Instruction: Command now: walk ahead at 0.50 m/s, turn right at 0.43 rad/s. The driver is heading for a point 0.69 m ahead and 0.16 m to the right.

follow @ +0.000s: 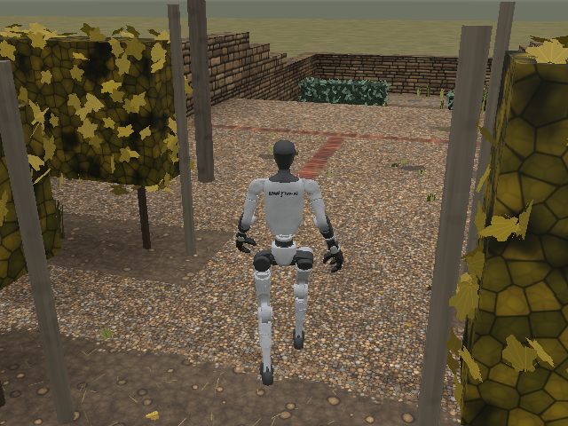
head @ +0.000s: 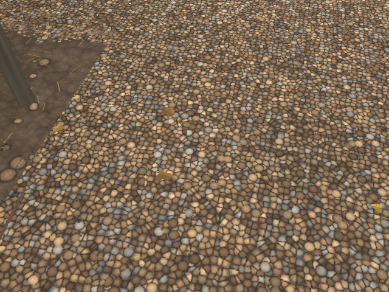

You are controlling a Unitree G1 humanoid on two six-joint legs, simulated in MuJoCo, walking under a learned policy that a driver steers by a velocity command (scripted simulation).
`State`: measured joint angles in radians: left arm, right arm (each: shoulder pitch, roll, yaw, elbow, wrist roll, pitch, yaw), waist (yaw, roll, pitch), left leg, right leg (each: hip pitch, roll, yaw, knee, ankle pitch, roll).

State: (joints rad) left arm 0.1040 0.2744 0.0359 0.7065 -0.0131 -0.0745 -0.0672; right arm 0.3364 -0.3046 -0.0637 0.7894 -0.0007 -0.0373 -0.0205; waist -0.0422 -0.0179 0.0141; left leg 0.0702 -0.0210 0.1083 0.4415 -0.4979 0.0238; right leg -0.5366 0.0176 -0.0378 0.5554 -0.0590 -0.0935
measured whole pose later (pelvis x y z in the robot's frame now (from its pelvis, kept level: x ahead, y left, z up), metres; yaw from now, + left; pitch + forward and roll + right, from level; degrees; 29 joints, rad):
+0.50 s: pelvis +0.30 +0.01 +0.01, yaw -17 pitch +2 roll +1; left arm 0.36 0.31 0.07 0.73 -0.03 -0.02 0.01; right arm 0.10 -0.28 -0.04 0.64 -0.01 -0.12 0.01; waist 0.06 -0.03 0.00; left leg -0.46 -0.04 -0.03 0.56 -0.14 0.01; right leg -0.23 0.09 0.21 0.87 -0.52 -0.04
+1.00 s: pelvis +0.52 -0.12 +0.00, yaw -35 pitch +2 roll +2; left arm 0.05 0.29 0.06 0.57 0.00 -0.03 -0.04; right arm 0.32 -0.31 -0.06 0.84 0.00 -0.05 -0.01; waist -0.07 -0.02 0.07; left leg -0.07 0.08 0.14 0.79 -0.53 -0.04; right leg -0.53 0.01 -0.04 0.62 -0.12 -0.09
